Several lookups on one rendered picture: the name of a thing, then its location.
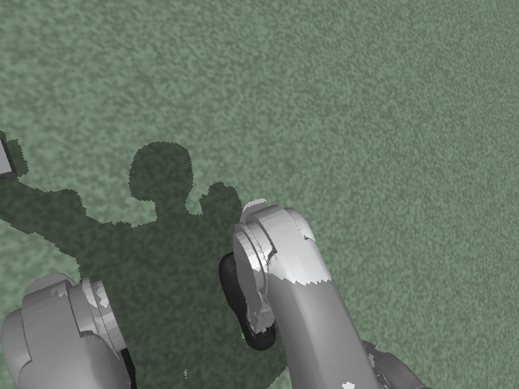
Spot right robot hand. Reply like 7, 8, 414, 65
362, 340, 426, 389

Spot right robot foot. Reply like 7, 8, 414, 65
219, 252, 276, 351

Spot left robot foot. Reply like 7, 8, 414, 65
121, 348, 137, 389

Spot small box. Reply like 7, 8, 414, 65
0, 138, 18, 181

